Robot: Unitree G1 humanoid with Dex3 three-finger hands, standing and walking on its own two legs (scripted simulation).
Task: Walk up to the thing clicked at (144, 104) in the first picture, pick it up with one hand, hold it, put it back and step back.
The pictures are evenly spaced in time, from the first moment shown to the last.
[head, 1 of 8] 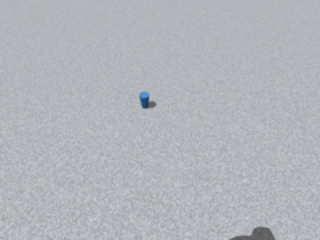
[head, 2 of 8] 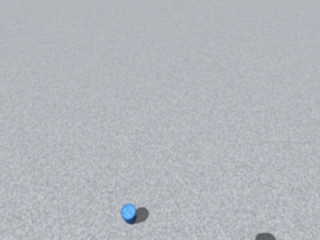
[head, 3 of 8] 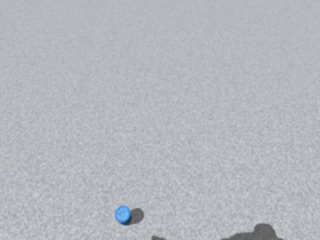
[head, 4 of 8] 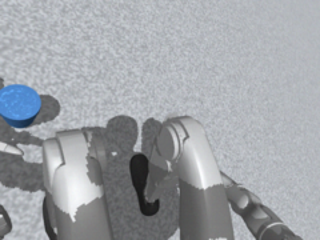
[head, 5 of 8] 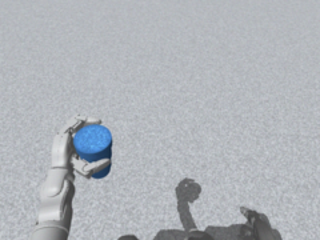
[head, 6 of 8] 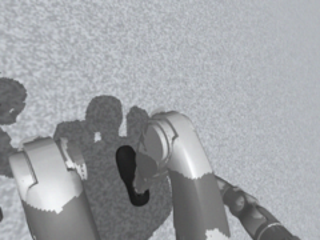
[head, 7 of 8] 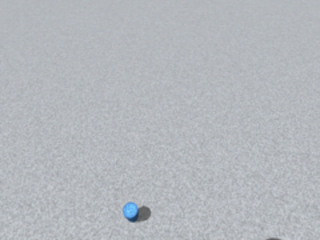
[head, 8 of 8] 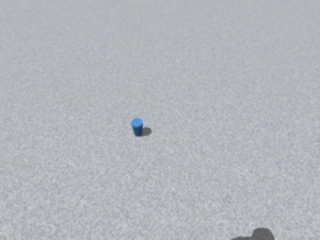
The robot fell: no
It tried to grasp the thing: yes
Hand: left
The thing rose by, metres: 0.71
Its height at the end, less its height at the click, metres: +0.00
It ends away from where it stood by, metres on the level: 0.01
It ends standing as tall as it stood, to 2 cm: yes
